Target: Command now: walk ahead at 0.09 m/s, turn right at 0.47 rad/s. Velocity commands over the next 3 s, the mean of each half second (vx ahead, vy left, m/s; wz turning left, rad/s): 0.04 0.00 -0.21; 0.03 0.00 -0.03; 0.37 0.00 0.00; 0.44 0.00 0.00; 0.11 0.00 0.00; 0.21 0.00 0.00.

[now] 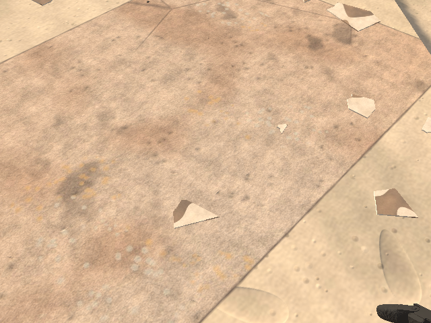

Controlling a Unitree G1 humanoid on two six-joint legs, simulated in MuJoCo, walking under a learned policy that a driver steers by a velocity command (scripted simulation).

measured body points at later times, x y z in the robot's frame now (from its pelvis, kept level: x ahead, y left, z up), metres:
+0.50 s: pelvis +0.05 -0.03 +0.01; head +0.05 -0.04 +0.46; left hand +0.21 +0.20 -0.09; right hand +0.14 -0.30 -0.11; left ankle +0.10 +0.11 -0.73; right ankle +0.02 -0.14 -0.73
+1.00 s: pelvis +0.08 -0.03 +0.01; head +0.08 -0.03 +0.46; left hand +0.18 +0.22 -0.12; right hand +0.14 -0.31 -0.13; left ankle +0.10 +0.10 -0.72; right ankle +0.02 -0.14 -0.73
